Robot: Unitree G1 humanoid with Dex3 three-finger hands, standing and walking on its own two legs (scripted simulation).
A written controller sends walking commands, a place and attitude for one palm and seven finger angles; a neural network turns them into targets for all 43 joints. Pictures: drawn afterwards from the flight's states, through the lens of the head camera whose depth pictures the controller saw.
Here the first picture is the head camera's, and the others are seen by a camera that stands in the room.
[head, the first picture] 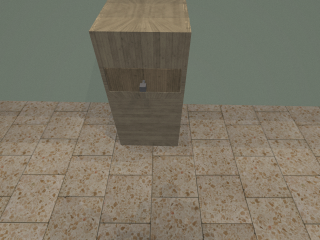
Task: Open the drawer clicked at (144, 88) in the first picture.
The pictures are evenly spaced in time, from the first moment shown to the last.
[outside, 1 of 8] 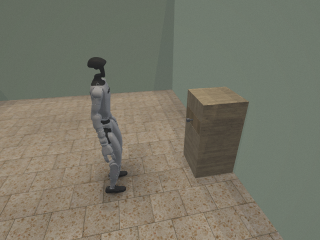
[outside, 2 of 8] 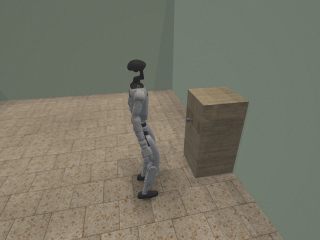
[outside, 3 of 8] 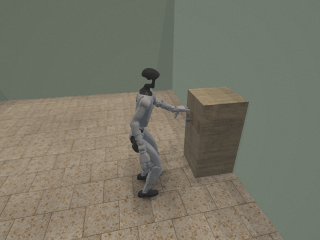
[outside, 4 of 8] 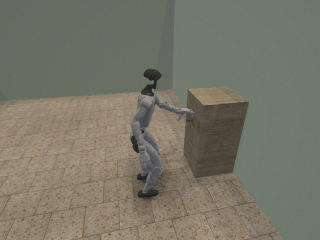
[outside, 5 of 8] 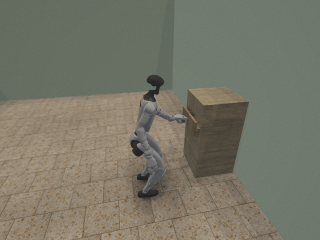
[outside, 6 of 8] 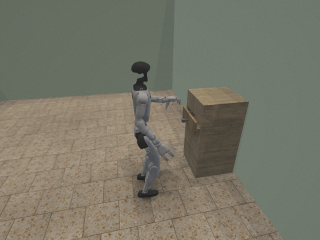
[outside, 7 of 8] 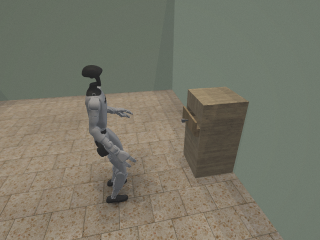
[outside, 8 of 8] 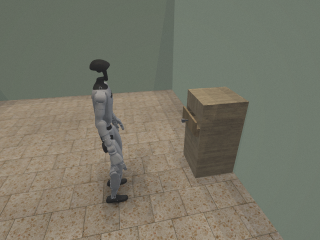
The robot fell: no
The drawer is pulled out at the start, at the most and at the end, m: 0.00 0.05 0.05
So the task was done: no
